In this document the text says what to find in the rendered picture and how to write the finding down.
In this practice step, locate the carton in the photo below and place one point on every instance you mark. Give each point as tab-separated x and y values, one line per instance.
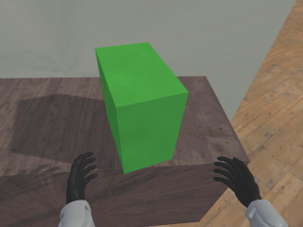
144	102

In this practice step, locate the left robot forearm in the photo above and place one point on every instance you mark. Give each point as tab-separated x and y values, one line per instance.
76	214

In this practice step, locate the right robot forearm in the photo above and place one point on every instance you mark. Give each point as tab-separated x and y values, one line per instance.
261	213

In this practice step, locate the robot right hand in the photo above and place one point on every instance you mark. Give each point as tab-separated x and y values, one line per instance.
241	181

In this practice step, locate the robot left hand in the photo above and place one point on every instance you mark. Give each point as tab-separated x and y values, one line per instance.
76	182

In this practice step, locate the pedestal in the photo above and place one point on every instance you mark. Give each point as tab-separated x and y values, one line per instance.
46	123

